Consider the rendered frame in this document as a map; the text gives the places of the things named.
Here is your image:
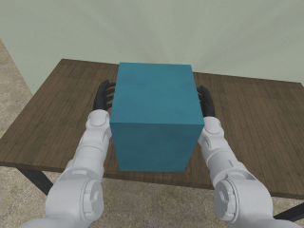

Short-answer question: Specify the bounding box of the left robot upper arm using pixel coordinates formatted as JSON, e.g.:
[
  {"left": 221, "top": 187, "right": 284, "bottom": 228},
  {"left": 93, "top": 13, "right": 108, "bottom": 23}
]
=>
[{"left": 17, "top": 178, "right": 105, "bottom": 228}]

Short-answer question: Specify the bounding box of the table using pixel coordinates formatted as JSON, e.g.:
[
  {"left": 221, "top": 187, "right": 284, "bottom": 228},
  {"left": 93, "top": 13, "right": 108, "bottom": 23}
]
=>
[{"left": 0, "top": 58, "right": 304, "bottom": 222}]

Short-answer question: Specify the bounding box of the right robot hand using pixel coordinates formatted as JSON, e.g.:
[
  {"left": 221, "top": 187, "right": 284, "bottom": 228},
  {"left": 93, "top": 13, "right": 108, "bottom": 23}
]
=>
[{"left": 196, "top": 85, "right": 216, "bottom": 118}]

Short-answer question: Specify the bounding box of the robot left forearm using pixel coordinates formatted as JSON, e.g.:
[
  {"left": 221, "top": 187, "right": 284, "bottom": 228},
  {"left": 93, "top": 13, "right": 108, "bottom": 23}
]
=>
[{"left": 45, "top": 109, "right": 112, "bottom": 214}]

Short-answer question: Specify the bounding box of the carton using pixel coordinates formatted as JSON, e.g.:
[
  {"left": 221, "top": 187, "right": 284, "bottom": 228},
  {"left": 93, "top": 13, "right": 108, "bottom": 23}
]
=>
[{"left": 109, "top": 62, "right": 205, "bottom": 172}]

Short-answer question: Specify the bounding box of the left robot hand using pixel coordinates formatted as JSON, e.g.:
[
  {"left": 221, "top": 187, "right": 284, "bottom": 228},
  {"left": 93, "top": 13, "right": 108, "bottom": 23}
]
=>
[{"left": 92, "top": 80, "right": 116, "bottom": 111}]

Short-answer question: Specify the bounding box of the robot right forearm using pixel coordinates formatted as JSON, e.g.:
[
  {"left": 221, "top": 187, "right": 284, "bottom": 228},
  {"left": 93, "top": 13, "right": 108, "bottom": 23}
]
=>
[{"left": 198, "top": 116, "right": 274, "bottom": 212}]

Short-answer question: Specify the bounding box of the right robot upper arm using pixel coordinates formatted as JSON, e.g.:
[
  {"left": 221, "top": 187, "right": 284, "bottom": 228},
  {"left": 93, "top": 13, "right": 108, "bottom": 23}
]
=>
[{"left": 213, "top": 178, "right": 303, "bottom": 228}]

